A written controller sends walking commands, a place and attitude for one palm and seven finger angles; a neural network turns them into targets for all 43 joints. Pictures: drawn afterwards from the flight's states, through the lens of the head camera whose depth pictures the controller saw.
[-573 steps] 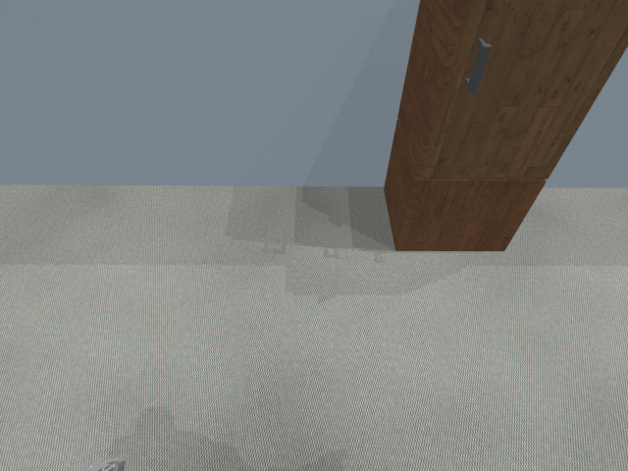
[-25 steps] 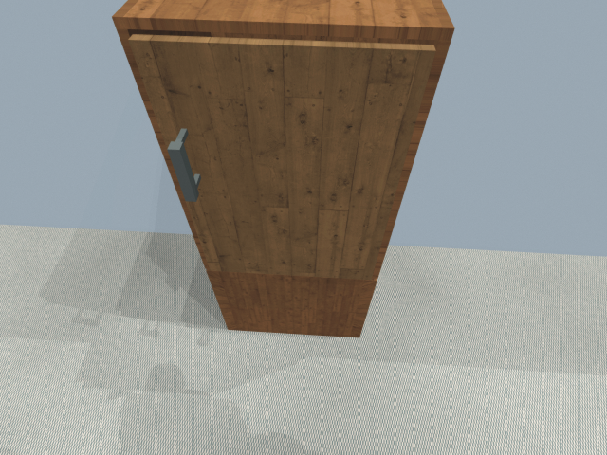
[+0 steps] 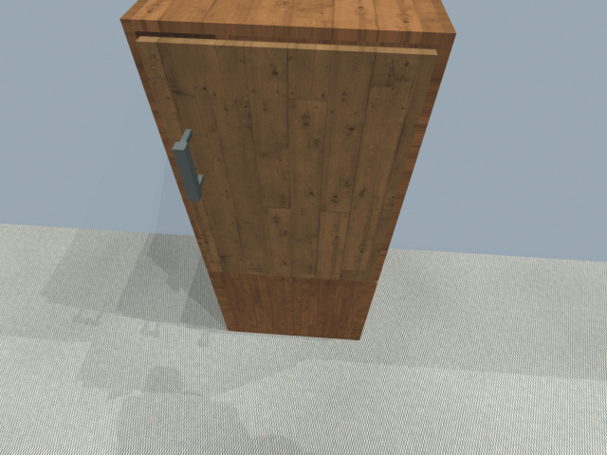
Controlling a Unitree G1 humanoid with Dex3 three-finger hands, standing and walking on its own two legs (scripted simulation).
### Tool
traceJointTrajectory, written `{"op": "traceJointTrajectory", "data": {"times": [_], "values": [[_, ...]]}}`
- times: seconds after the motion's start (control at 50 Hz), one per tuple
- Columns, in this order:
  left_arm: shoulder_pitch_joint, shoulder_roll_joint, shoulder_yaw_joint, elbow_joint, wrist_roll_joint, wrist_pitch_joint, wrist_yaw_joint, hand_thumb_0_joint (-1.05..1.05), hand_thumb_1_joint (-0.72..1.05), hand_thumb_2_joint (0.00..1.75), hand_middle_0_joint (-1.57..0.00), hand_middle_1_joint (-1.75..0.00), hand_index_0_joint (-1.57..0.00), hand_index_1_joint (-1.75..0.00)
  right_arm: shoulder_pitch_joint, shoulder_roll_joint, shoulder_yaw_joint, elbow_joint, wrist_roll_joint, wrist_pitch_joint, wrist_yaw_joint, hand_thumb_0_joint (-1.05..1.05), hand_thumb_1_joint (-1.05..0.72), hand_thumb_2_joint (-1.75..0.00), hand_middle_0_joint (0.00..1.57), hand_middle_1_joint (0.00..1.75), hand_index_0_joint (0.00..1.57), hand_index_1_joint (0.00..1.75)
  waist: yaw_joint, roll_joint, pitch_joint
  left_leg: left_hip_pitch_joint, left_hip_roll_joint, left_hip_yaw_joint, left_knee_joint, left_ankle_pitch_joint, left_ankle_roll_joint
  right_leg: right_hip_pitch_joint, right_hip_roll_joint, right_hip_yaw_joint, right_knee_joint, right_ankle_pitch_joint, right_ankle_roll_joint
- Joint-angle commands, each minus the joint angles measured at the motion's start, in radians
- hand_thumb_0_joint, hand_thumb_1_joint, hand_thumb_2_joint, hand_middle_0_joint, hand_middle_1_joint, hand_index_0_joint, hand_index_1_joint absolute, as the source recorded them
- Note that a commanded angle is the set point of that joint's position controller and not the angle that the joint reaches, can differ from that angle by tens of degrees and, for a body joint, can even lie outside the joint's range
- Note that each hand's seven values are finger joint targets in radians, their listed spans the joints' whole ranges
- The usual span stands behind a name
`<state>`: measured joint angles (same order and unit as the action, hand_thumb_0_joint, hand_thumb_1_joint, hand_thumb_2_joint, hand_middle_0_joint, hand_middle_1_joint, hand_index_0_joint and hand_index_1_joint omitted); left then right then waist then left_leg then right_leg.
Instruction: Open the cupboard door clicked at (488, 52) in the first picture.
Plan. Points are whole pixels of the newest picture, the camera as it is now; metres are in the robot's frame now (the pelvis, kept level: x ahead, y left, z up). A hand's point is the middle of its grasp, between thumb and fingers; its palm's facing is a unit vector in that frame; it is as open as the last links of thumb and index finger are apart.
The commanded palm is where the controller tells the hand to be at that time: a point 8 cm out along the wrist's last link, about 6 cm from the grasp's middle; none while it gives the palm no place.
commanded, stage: raise the hand with hooked fingers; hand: left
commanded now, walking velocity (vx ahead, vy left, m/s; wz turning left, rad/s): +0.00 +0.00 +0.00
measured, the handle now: (191, 166) +0.56 +0.25 +0.04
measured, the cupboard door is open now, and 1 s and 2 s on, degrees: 0 0 0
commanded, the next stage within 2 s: none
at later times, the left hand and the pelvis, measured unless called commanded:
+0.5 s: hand (148, 443) +0.14 +0.21 -0.05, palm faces +0.03 -1.00 +0.01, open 8.6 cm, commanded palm +0.12 +0.26 -0.04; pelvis -0.05 +0.00 -0.08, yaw +1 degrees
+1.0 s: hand (110, 390) +0.19 +0.26 +0.00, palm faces +0.03 -1.00 -0.06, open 11.6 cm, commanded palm +0.16 +0.31 +0.01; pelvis -0.05 +0.03 -0.06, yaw +1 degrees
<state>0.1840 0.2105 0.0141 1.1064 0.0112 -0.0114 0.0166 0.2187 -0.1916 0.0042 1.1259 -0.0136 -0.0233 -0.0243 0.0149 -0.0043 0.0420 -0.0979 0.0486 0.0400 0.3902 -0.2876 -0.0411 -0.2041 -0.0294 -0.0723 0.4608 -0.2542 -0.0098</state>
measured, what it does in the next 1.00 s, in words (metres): lowers itself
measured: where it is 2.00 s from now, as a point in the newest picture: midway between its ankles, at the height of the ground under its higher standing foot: outside the picture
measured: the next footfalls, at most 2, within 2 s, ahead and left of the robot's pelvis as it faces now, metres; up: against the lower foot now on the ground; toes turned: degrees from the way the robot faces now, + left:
none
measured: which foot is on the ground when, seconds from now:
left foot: down 0.00-1.00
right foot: down 0.00-1.00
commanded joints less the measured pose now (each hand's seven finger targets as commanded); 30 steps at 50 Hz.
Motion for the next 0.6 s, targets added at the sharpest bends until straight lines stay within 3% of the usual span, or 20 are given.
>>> {"op": "traceJointTrajectory", "data": {"times": [0.0, 0.04, 0.06, 0.08, 0.1, 0.12, 0.14, 0.16, 0.18, 0.2, 0.22, 0.26, 0.3, 0.32, 0.36, 0.42, 0.44, 0.5, 0.52, 0.58], "values": [[0.027, 0.146, 0.022, -0.041, 0.001, -0.02, 0.006, 0.0, 0.9, 0.9, -0.2, -0.3, -0.2, -0.3, 0.043, -0.127, -0.022, -0.028, -0.004, -0.014, -0.01, 0.0, -0.9, -0.9, 0.2, 0.3, 0.2, 0.3, -0.003, -0.002, -0.037, -0.055, 0.068, -0.05, -0.046, 0.236, 0.053, 0.072, -0.102, 0.096, -0.06, 0.278, -0.033], [0.025, 0.142, 0.022, -0.042, 0.002, -0.02, 0.007, 0.0, 0.9, 0.9, -0.2, -0.3, -0.2, -0.3, 0.047, -0.126, -0.022, -0.025, -0.004, -0.015, -0.01, 0.0, -0.9, -0.9, 0.2, 0.3, 0.2, 0.3, -0.005, 0.001, -0.028, -0.055, 0.069, -0.052, -0.049, 0.247, 0.054, 0.067, -0.1, 0.093, -0.058, 0.279, -0.032], [0.164, 0.098, 0.013, 0.011, -0.001, -0.029, 0.05, 0.0, 0.9, 0.9, -0.2, -0.3, -0.2, -0.3, -0.022, -0.128, -0.033, -0.086, 0.01, -0.012, 0.002, 0.0, -0.9, -0.9, 0.2, 0.3, 0.2, 0.3, 0.025, 0.043, -0.027, -0.12, 0.079, 0.018, 0.154, 0.199, 0.023, 0.068, -0.159, 0.147, -0.048, 0.568, -0.009], [-0.628, 0.373, 0.22, -1.514, -0.187, -0.259, 0.037, 0.0, 0.88, 0.89, -0.2, -0.32, -0.2, -0.32, -0.011, -0.237, -0.049, -0.428, 0.063, -0.171, -0.037, 0.0, -0.9, -0.9, 0.2, 0.3, 0.2, 0.3, -0.068, 0.229, -0.485, 0.084, -0.062, -0.01, 0.026, 0.382, 0.056, 0.203, -0.054, 0.091, 0.026, 0.55, -0.042], [-0.057, 0.291, 0.2, -1.209, -0.104, -0.212, 0.064, 0.0, 0.85, 0.88, -0.2, -0.33, -0.2, -0.33, -0.052, -0.179, -0.045, -0.391, 0.033, -0.252, -0.075, 0.0, -0.9, -0.9, 0.2, 0.3, 0.2, 0.3, 0.024, 0.297, -0.449, 0.1, -0.035, 0.008, 0.029, 0.549, 0.065, 0.168, -0.013, 0.049, 0.081, 0.386, -0.058], [0.2, 0.027, 0.081, -1.052, -0.165, -0.096, 0.078, 0.0, 0.83, 0.87, -0.21, -0.34, -0.21, -0.34, -0.068, -0.127, -0.051, -0.395, 0.054, -0.277, -0.07, 0.0, -0.9, -0.9, 0.2, 0.3, 0.2, 0.3, -0.001, 0.217, -0.273, -0.013, -0.02, -0.018, 0.042, 0.493, 0.03, 0.057, -0.006, -0.015, 0.051, 0.245, -0.036], [0.117, -0.005, 0.073, -1.04, -0.174, -0.112, 0.059, 0.0, 0.81, 0.86, -0.21, -0.36, -0.21, -0.36, -0.022, -0.158, -0.055, -0.375, 0.058, -0.287, -0.061, 0.0, -0.9, -0.9, 0.2, 0.3, 0.2, 0.3, -0.059, 0.046, -0.132, -0.083, -0.027, -0.026, 0.081, 0.412, 0.039, -0.043, 0.004, -0.032, 0.037, 0.258, -0.013], [0.056, 0.045, 0.132, -1.059, -0.189, -0.173, 0.036, 0.0, 0.78, 0.85, -0.21, -0.37, -0.21, -0.37, -0.042, -0.179, -0.079, -0.433, 0.043, -0.301, -0.056, 0.0, -0.9, -0.9, 0.2, 0.3, 0.2, 0.3, -0.067, -0.085, -0.035, -0.173, -0.035, -0.041, 0.124, 0.3, 0.049, -0.131, 0.007, -0.041, 0.054, 0.215, 0.002], [0.162, 0.043, 0.175, -0.982, -0.196, -0.238, -0.005, 0.0, 0.76, 0.84, -0.21, -0.39, -0.21, -0.39, -0.03, -0.185, -0.095, -0.452, 0.028, -0.309, -0.052, 0.0, -0.9, -0.9, 0.2, 0.3, 0.2, 0.3, -0.041, -0.175, -0.065, -0.242, -0.041, -0.03, 0.162, 0.217, 0.051, -0.182, 0.011, -0.046, 0.084, 0.133, 0.01], [0.248, 0.004, 0.177, -0.915, -0.214, -0.31, -0.053, 0.0, 0.74, 0.83, -0.21, -0.4, -0.21, -0.4, -0.043, -0.18, -0.098, -0.484, 0.022, -0.315, -0.043, 0.0, -0.9, -0.9, 0.2, 0.3, 0.2, 0.3, -0.021, -0.227, -0.06, -0.331, -0.049, -0.032, 0.209, 0.14, 0.046, -0.235, 0.012, -0.045, 0.13, 0.056, 0.014], [0.325, 0.005, 0.197, -0.848, -0.223, -0.379, -0.113, 0.0, 0.71, 0.82, -0.21, -0.42, -0.21, -0.42, -0.056, -0.177, -0.1, -0.521, 0.025, -0.324, -0.026, 0.0, -0.9, -0.9, 0.2, 0.3, 0.2, 0.3, 0.023, -0.138, -0.053, -0.397, -0.066, -0.021, 0.256, 0.102, 0.035, -0.255, 0.004, -0.022, 0.184, 0.028, 0.001], [0.37, -0.001, 0.217, -0.87, -0.254, -0.545, -0.237, 0.0, 0.67, 0.8, -0.22, -0.45, -0.22, -0.45, -0.075, -0.169, -0.106, -0.579, 0.018, -0.329, 0.002, 0.0, -0.9, -0.9, 0.2, 0.3, 0.2, 0.3, 0.052, -0.132, -0.164, -0.5, -0.076, -0.004, 0.369, 0.077, 0.023, -0.296, 0.005, -0.004, 0.315, 0.032, -0.01], [0.332, 0.035, 0.229, -0.883, -0.278, -0.686, -0.368, 0.0, 0.62, 0.78, -0.22, -0.48, -0.22, -0.48, -0.094, -0.179, -0.111, -0.631, 0.022, -0.336, 0.022, 0.0, -0.9, -0.9, 0.2, 0.3, 0.2, 0.3, 0.043, -0.133, -0.222, -0.617, -0.084, -0.001, 0.481, 0.028, 0.024, -0.354, -0.007, 0.046, 0.399, 0.014, -0.013], [0.317, 0.09, 0.275, -0.851, -0.292, -0.711, -0.431, 0.0, 0.6, 0.77, -0.22, -0.5, -0.22, -0.5, -0.08, -0.189, -0.115, -0.65, 0.03, -0.333, 0.028, 0.0, -0.9, -0.9, 0.2, 0.3, 0.2, 0.3, 0.044, -0.1, -0.22, -0.657, -0.084, -0.002, 0.528, 0.009, 0.026, -0.376, -0.018, 0.092, 0.42, -0.015, -0.022], [0.231, 0.129, 0.304, -0.95, -0.348, -0.665, -0.491, 0.0, 0.55, 0.75, -0.22, -0.53, -0.22, -0.53, -0.102, -0.204, -0.112, -0.733, 0.046, -0.318, 0.016, 0.0, -0.9, -0.9, 0.2, 0.3, 0.2, 0.3, 0.045, -0.087, -0.31, -0.698, -0.095, 0.018, 0.569, -0.053, 0.042, -0.386, -0.025, 0.131, 0.416, -0.137, -0.012], [0.077, 0.153, 0.31, -1.146, -0.401, -0.562, -0.482, 0.0, 0.48, 0.72, -0.23, -0.57, -0.23, -0.57, -0.092, -0.2, -0.096, -0.8, 0.058, -0.301, -0.011, 0.0, -0.9, -0.9, 0.2, 0.3, 0.2, 0.3, 0.019, -0.033, -0.34, -0.708, -0.084, 0.001, 0.596, -0.104, 0.054, -0.422, -0.012, 0.154, 0.403, -0.266, -0.003], [0.048, 0.167, 0.315, -1.221, -0.393, -0.545, -0.462, 0.0, 0.46, 0.71, -0.23, -0.58, -0.23, -0.58, -0.066, -0.194, -0.093, -0.799, 0.057, -0.297, -0.017, 0.0, -0.9, -0.9, 0.2, 0.3, 0.2, 0.3, 0.014, 0.013, -0.368, -0.683, -0.074, -0.005, 0.594, -0.088, 0.056, -0.411, -0.007, 0.148, 0.406, -0.247, -0.004], [0.014, 0.157, 0.268, -1.362, -0.335, -0.516, -0.392, 0.0, 0.39, 0.68, -0.24, -0.63, -0.24, -0.63, -0.028, -0.181, -0.08, -0.781, 0.048, -0.282, -0.031, 0.0, -0.9, -0.9, 0.2, 0.3, 0.2, 0.3, -0.021, 0.063, -0.375, -0.63, -0.054, -0.033, 0.584, -0.024, 0.063, -0.424, 0.015, 0.089, 0.446, -0.108, -0.01], [-0.035, 0.175, 0.262, -1.389, -0.327, -0.507, -0.383, 0.0, 0.36, 0.67, -0.24, -0.64, -0.24, -0.64, -0.02, -0.187, -0.071, -0.773, 0.043, -0.277, -0.038, 0.0, -0.9, -0.9, 0.2, 0.3, 0.2, 0.3, -0.042, 0.041, -0.353, -0.633, -0.045, -0.048, 0.591, -0.017, 0.066, -0.445, 0.029, 0.073, 0.464, -0.09, -0.012], [-0.023, 0.176, 0.259, -1.335, -0.308, -0.463, -0.377, 0.0, 0.29, 0.64, -0.24, -0.69, -0.24, -0.69, -0.014, -0.185, -0.062, -0.74, 0.048, -0.277, -0.05, 0.0, -0.9, -0.9, 0.2, 0.3, 0.2, 0.3, -0.053, 0.084, -0.321, -0.634, -0.046, -0.056, 0.573, -0.054, 0.061, -0.463, 0.028, 0.054, 0.44, -0.125, -0.009]]}}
